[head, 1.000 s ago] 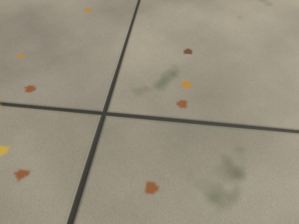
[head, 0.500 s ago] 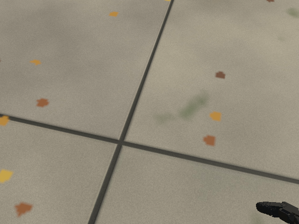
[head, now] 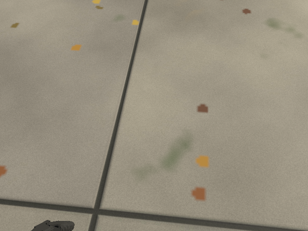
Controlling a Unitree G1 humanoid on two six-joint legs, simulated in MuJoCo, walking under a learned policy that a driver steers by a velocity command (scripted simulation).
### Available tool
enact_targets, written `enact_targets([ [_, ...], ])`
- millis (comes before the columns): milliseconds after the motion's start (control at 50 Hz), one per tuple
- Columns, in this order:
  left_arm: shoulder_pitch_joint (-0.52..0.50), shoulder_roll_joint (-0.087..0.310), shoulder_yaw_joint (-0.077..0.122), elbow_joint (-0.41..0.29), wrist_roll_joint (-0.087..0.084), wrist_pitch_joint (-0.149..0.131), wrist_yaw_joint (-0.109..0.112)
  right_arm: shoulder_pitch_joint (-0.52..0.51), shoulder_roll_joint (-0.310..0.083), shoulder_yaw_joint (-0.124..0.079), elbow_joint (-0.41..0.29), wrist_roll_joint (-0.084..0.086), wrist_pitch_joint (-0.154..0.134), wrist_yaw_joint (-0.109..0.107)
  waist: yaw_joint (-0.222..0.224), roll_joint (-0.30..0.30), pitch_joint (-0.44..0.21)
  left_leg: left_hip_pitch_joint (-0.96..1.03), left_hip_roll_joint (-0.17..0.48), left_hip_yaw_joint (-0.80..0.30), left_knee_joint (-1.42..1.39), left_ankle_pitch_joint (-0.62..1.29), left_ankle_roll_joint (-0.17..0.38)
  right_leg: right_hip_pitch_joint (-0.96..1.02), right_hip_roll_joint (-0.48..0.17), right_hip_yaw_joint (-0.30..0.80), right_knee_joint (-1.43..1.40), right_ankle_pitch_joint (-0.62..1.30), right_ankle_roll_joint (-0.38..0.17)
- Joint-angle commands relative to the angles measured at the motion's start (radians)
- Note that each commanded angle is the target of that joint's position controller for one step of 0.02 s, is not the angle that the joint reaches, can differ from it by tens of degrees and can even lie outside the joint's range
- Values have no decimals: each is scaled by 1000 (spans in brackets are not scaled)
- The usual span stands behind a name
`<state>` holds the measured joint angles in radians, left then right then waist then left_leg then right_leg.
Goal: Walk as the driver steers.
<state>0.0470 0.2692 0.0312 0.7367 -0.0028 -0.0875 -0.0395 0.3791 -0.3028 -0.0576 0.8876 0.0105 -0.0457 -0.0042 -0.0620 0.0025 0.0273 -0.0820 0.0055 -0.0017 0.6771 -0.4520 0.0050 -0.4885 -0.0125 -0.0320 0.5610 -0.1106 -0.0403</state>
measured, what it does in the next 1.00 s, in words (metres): walks ahead, turning right: left foot, then right foot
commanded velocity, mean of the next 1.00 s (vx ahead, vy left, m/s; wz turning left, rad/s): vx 0.44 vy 0.00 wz -0.27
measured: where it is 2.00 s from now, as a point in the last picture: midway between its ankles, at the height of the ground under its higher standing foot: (159, 187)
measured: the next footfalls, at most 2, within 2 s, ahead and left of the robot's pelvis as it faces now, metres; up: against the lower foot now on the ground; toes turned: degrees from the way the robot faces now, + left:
left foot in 0.48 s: +0.44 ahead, +0.14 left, +0.00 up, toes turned -2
right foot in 0.98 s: +0.64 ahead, -0.15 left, +0.00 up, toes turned -25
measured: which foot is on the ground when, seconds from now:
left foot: up 0.00-0.46, down 0.48-0.96, up 0.98-1.00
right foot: down 0.00-0.48, up 0.50-0.96, down 0.98-1.00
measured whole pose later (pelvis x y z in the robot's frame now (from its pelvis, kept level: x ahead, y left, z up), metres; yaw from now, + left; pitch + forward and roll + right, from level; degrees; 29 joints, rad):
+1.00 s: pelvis +0.51 -0.01 -0.01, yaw -18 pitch +1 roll +3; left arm 0.10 0.29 0.08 0.70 0.00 -0.01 -0.04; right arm 0.21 -0.29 -0.08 0.89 0.01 -0.03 -0.03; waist -0.03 -0.02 0.07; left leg -0.11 0.07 0.21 0.73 -0.52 -0.05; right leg -0.50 0.00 -0.03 0.59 -0.09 -0.09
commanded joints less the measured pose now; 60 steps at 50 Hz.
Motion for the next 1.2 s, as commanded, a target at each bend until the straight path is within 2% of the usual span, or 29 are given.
enact_targets([
  [20,354,198,61,36,-11,7,12,3,-125,-15,-94,20,-52,11,176,-187,-289,-671,-2,-118,620,-96,25,800,-351,661,-253,-278,-237],
  [40,283,174,53,22,-6,8,14,-75,-131,-15,-117,32,-60,12,155,-131,-177,-688,50,-84,597,-9,37,662,-317,535,-273,-251,-207],
  [60,224,150,46,17,3,6,12,-117,-123,-15,-125,18,-59,9,129,-76,-94,-663,87,-65,533,67,35,522,-279,441,-309,-169,-195],
  [80,185,120,37,12,12,0,11,-110,-115,-21,-120,7,-50,5,93,-88,-65,-602,119,-73,475,123,33,430,-248,376,-338,-90,-183],
  [160,174,133,43,33,7,-19,12,-93,-58,-13,-108,-3,-16,-1,48,-84,-32,-542,138,-61,362,231,-3,311,-213,242,-425,72,-204],
  [280,254,168,52,85,-5,-7,35,-297,-23,3,-156,-5,-31,13,108,-58,18,-540,107,-22,-4,533,-23,341,-165,102,-453,126,-162],
  [340,324,178,56,123,-14,4,38,-394,-24,7,-186,2,-38,27,145,-51,44,-530,84,-16,-99,555,-17,401,-192,113,-431,107,-162],
  [400,345,187,62,144,-22,23,45,-429,-48,1,-210,4,-51,41,129,-60,53,-527,68,-41,-174,477,5,488,-234,162,-363,140,-147],
  [440,328,203,70,145,-23,33,50,-371,-78,-10,-195,3,-59,42,87,-80,21,-423,47,-30,-199,410,23,506,-244,190,-295,222,-130],
  [480,308,163,55,134,-13,37,51,-123,-156,-50,-126,-7,-64,28,-35,-58,-148,-31,53,-22,-202,414,75,398,-150,134,-3,340,-78],
  [500,352,81,28,107,17,30,49,31,-239,-70,-108,-21,-60,18,-64,102,-323,310,273,-255,-151,419,151,149,-48,77,338,25,-29],
  [520,455,9,8,102,-11,12,45,61,-255,-73,-87,-17,-48,23,-22,345,-429,505,424,-658,-312,156,261,-150,69,96,599,-490,11],
  [540,375,132,39,110,-40,5,46,29,-155,-48,-97,-10,-48,21,-51,204,-317,407,388,-629,-375,5,220,-236,7,176,699,-465,5],
  [560,290,167,52,82,-50,4,47,-48,-115,-35,-105,-7,-51,17,-40,153,-182,275,363,-486,-397,30,182,-274,-35,152,702,-367,-3],
  [580,260,155,54,80,-41,9,52,-116,-88,-25,-110,-12,-54,18,-9,96,-115,151,327,-383,-427,131,166,-237,-76,139,676,-285,2],
  [640,288,94,58,84,-33,40,49,-202,-44,-19,-97,-25,-69,18,58,121,-43,-34,262,-173,-512,305,156,-118,-129,139,595,-174,15],
  [720,222,65,57,40,-24,66,47,-192,-84,-35,-65,-28,-77,5,67,67,7,-51,269,-29,-557,442,179,-193,-141,141,484,-51,37],
  [820,82,35,43,-24,-3,56,12,-196,-128,-44,-55,-21,-46,-23,34,51,29,-57,223,174,-493,783,150,-79,-85,14,163,160,43],
  [880,59,62,53,-61,-4,67,-9,-180,-156,-54,-43,6,-21,-31,39,68,1,49,259,186,-410,850,131,-58,-64,-1,87,113,16],
  [940,184,131,87,-53,1,76,-16,-222,-178,-67,-58,33,3,-39,122,80,-69,88,257,198,-169,1023,89,97,11,-47,25,7,-44],
  [960,299,178,113,-23,1,73,-6,-225,-156,-60,-62,32,9,-37,179,34,-128,44,203,218,21,946,48,256,54,-51,-64,105,-77],
  [980,343,272,137,-26,1,77,22,-161,-104,-42,-72,-11,6,-29,170,-152,-193,-164,126,228,312,522,-25,479,-90,160,-76,532,-137],
  [1000,267,344,133,-70,20,75,30,-48,-15,-11,-96,-56,-2,-14,42,-308,-316,-492,-65,108,659,-286,-93,728,-330,596,-46,822,-362],
  [1020,269,280,119,-101,17,70,15,-88,-98,-23,-86,-21,-8,-2,120,-156,-457,-526,-47,-88,740,-262,-74,724,-354,673,-143,581,-398],
  [1040,207,236,107,-113,7,61,10,-176,-122,-31,-111,12,-7,-2,116,-93,-332,-586,-12,-89,715,-162,-50,627,-307,571,-181,405,-346],
  [1060,158,198,98,-109,-13,61,15,-214,-112,-31,-111,3,-2,-14,92,-24,-220,-599,27,-81,637,-77,-46,501,-250,485,-207,269,-282],
  [1100,98,162,85,-123,-3,71,32,-224,-128,-40,-109,-17,21,-32,47,-50,-139,-502,58,-89,514,14,-42,290,-186,406,-248,173,-226],
  [1140,96,176,89,-136,16,73,42,-201,-107,-39,-107,-23,31,-36,33,-80,-153,-445,34,-79,452,56,-52,230,-159,379,-256,224,-224],
  [1200,115,194,95,-139,4,79,61,-214,-86,-32,-110,-23,38,-43,42,-80,-179,-455,22,-87,336,100,-79,246,-150,371,-244,204,-217],
])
